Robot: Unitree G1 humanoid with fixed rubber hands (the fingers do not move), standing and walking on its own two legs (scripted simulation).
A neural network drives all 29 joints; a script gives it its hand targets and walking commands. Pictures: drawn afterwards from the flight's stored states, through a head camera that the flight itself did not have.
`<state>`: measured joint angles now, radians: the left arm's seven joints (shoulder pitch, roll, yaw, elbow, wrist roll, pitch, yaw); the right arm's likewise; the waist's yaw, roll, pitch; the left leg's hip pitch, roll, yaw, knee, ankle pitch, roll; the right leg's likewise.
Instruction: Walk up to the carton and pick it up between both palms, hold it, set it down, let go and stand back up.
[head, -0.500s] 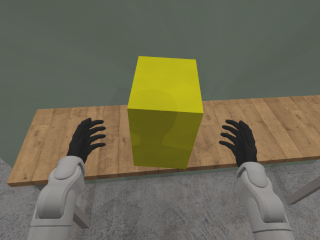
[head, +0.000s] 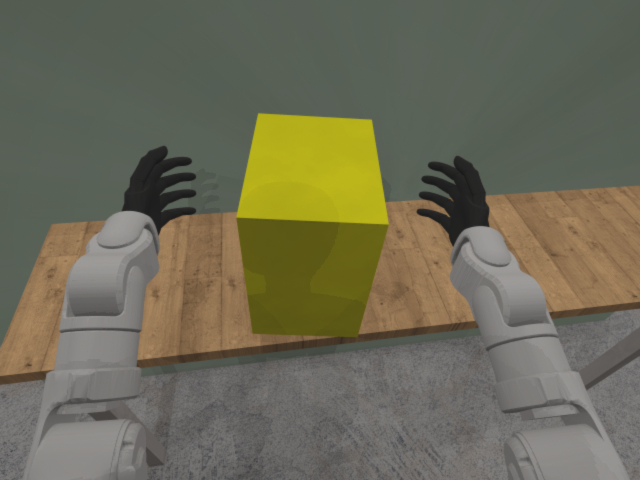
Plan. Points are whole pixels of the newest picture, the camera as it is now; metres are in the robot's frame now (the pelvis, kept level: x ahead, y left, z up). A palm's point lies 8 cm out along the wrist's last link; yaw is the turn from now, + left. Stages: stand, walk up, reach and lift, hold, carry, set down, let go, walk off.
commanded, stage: reach and lift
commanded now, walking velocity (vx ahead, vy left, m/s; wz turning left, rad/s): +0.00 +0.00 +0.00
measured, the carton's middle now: (310, 230) +0.46 +0.01 +0.05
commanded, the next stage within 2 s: none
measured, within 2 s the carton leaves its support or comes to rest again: neither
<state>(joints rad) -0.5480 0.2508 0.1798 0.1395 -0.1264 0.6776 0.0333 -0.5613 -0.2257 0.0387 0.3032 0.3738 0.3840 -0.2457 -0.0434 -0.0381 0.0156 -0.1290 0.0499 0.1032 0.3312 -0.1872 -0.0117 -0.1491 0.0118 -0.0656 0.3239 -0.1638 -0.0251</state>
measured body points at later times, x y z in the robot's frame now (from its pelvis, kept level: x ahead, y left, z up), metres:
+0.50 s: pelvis +0.01 +0.01 +0.00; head +0.01 +0.02 +0.45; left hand +0.45 +0.19 +0.21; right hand +0.44 -0.18 +0.20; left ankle -0.01 +0.12 -0.75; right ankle +0.01 -0.10 -0.75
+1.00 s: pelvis +0.00 +0.01 +0.00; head +0.01 +0.03 +0.45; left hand +0.46 +0.18 +0.15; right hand +0.44 -0.16 +0.15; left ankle -0.01 +0.12 -0.75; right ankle +0.01 -0.10 -0.75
